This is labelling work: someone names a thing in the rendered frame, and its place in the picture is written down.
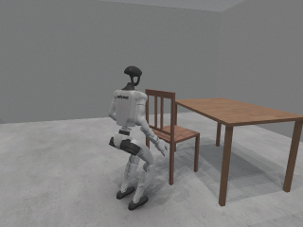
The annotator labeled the robot right forearm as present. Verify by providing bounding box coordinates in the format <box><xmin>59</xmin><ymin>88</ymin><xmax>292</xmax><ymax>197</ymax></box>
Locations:
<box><xmin>139</xmin><ymin>116</ymin><xmax>160</xmax><ymax>145</ymax></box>

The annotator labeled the table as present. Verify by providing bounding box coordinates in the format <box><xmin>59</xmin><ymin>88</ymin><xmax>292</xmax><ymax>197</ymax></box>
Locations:
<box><xmin>174</xmin><ymin>97</ymin><xmax>303</xmax><ymax>207</ymax></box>

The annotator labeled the robot right thigh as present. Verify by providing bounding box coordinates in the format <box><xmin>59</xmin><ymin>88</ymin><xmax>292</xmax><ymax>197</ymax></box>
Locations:
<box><xmin>123</xmin><ymin>139</ymin><xmax>155</xmax><ymax>172</ymax></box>

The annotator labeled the robot right hand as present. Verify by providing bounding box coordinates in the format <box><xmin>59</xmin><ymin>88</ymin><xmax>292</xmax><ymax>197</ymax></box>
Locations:
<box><xmin>154</xmin><ymin>139</ymin><xmax>169</xmax><ymax>157</ymax></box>

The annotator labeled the robot right upper arm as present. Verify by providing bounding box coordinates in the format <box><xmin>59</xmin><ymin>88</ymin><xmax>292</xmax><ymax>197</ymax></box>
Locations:
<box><xmin>134</xmin><ymin>91</ymin><xmax>148</xmax><ymax>126</ymax></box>

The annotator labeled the chair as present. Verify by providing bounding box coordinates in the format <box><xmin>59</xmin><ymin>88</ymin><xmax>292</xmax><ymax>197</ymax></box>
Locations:
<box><xmin>145</xmin><ymin>89</ymin><xmax>200</xmax><ymax>185</ymax></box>

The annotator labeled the humanoid robot head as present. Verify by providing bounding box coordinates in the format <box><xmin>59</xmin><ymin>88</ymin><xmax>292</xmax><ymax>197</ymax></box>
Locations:
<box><xmin>121</xmin><ymin>66</ymin><xmax>142</xmax><ymax>91</ymax></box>

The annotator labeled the robot left upper arm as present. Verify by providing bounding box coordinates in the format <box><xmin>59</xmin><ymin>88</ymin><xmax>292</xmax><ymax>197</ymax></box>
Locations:
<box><xmin>108</xmin><ymin>90</ymin><xmax>120</xmax><ymax>119</ymax></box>

